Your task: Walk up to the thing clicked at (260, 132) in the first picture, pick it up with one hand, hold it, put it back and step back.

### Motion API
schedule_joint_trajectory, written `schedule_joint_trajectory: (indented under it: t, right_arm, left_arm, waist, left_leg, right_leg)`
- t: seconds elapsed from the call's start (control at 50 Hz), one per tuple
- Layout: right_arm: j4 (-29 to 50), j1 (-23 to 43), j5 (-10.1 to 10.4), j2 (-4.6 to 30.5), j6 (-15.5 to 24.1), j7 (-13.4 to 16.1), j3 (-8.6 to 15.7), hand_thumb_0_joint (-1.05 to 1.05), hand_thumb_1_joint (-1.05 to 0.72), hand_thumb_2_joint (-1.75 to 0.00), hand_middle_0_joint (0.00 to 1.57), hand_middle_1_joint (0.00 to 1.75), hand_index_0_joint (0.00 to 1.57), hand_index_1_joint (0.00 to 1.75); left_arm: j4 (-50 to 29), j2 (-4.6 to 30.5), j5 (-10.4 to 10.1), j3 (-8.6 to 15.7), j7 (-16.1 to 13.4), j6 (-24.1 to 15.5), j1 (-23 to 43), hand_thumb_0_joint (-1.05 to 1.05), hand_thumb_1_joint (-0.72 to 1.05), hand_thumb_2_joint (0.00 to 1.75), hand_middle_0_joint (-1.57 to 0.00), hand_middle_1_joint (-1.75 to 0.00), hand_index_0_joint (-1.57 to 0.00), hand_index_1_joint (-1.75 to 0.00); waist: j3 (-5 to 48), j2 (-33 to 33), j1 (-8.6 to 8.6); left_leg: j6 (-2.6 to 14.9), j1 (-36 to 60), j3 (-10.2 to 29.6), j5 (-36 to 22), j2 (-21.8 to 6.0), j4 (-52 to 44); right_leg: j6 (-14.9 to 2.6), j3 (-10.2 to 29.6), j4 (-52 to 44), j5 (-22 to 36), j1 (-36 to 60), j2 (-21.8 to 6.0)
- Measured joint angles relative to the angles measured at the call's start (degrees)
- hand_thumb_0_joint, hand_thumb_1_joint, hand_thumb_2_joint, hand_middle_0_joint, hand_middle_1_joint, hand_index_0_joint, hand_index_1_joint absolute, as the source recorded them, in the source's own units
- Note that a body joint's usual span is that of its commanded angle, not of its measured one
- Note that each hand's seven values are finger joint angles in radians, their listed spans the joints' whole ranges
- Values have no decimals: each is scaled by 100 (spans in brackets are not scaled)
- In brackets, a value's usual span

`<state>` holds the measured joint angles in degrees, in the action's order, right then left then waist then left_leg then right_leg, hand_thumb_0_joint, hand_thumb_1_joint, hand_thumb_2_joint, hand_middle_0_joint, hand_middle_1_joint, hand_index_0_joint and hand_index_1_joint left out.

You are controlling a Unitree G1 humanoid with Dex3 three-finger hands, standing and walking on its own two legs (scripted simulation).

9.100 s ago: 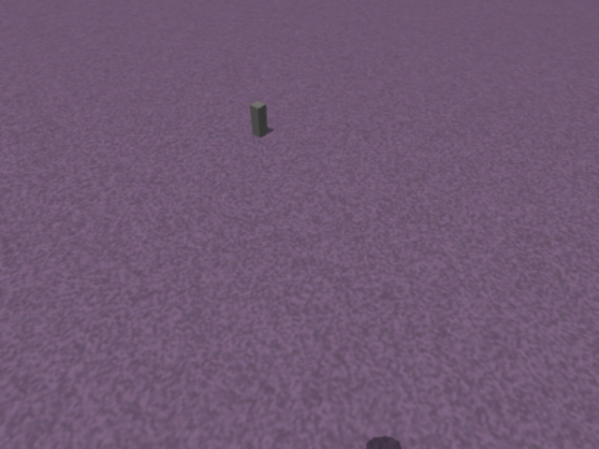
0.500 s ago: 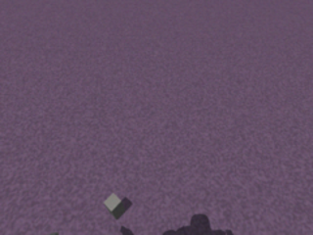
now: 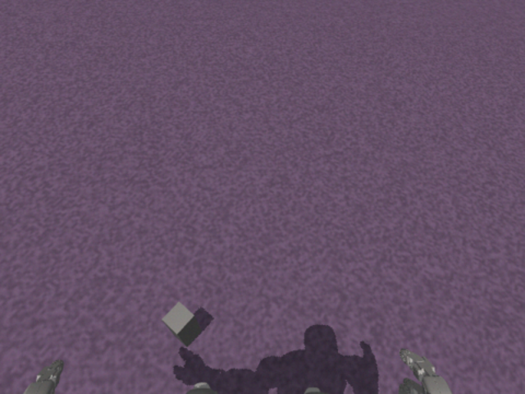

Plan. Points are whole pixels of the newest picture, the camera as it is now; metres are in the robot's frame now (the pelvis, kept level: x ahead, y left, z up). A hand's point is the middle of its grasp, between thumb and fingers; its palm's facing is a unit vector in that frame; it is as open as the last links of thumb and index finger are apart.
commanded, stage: go down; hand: left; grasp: from the side
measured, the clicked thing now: (183, 325) +0.39 +0.23 -0.62
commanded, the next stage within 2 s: none
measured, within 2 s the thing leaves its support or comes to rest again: neither
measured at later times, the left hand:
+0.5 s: hand out of the picture +0.14 +0.30 -0.15, palm faces +0.12 -0.95 -0.30, open 17.5 cm
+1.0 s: hand (67, 361) +0.24 +0.37 -0.24, palm faces +0.22 -0.95 -0.23, open 17.4 cm
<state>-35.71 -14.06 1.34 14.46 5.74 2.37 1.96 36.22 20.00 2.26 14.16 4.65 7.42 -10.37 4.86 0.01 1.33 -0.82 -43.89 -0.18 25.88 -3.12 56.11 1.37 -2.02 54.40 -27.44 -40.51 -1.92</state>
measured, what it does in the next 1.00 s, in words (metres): lowers itself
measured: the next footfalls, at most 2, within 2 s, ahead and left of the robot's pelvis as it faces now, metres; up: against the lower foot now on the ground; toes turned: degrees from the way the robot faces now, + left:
none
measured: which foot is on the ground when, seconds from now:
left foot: down 0.00-1.00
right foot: down 0.00-1.00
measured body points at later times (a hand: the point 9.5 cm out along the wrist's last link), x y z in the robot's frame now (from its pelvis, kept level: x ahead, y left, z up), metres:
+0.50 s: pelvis -0.01 +0.00 -0.05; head +0.10 +0.03 +0.39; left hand +0.13 +0.35 -0.13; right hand +0.16 -0.25 -0.13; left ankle +0.01 +0.13 -0.68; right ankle -0.01 -0.14 -0.68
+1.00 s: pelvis -0.05 +0.00 -0.18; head +0.12 +0.04 +0.24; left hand +0.22 +0.42 -0.22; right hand +0.13 -0.27 -0.28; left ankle +0.01 +0.13 -0.68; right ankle -0.01 -0.14 -0.68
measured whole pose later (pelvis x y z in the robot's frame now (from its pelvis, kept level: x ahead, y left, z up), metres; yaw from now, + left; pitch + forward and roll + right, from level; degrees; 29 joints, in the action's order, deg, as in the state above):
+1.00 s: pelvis -0.05 +0.00 -0.18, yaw -2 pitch +31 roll -4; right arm -36.7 -6.3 -1.1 17.1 10.2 2.9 -0.9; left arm 47.9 34.3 -7.7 36.1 24.5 -17.4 10.2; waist 9.5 -1.2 0.7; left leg -0.8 -94.5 3.8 36.7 -3.7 99.8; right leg 1.2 -2.9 97.8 -39.2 -89.8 -1.4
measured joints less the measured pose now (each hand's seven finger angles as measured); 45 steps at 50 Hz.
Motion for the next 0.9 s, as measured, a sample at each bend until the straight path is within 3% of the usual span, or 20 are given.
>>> schedule_joint_trajectory:
  t: [0.22, 0.5, 0.64, 0.76, 0.9]
  right_arm:
    - [317, 203, -82, -84, 272, 170, -129, 1, -86, -89, 20, 30, 20, 30]
    - [401, 215, -158, -73, 441, 101, -86, 1, -91, -90, 20, 30, 20, 30]
    - [379, 289, -158, -2, 547, 101, -141, 1, -93, -90, 20, 30, 20, 30]
    - [273, 495, -154, 149, 602, 102, -178, 1, -92, -90, 20, 30, 21, 30]
    - [39, 726, -197, 250, 526, 74, -216, 1, -90, -90, 20, 30, 21, 30]
  left_arm:
    - [-802, 114, -126, 198, 123, 451, -367, -1, -54, 2, -8, -4, -9, -4]
    - [-1233, 246, -404, 539, 521, -100, -630, -1, -57, 1, -9, -3, -9, -3]
    - [-603, 441, -601, 923, 730, -759, -56, -1, -58, 1, -9, -2, -10, -3]
    - [180, 845, -823, 1425, 1185, -1626, 852, -1, -59, 3, -9, -6, -9, -6]
    - [790, 1194, -907, 1825, 1721, -2190, 1666, -1, -59, 9, -8, -12, -8, -12]
  waist:
    - [203, -18, 30]
    - [250, -27, -5]
    - [338, -83, -43]
    - [445, -160, -56]
    - [480, -134, -58]
  left_leg:
    - [-14, -567, 146, 286, -29, 625]
    - [22, -1608, 194, 548, -29, 1529]
    - [43, -2450, 203, 671, -9, 2179]
    - [28, -3556, 266, 875, -3, 3099]
    - [12, -4547, 346, 1037, -38, 3939]
  right_leg:
    - [-7, -111, 530, -276, -472, 26]
    - [21, -100, 1412, -538, -1486, 16]
    - [28, -65, 2119, -702, -2344, -11]
    - [20, -60, 3077, -949, -3439, -19]
    - [0, -71, 3907, -1120, -4411, 22]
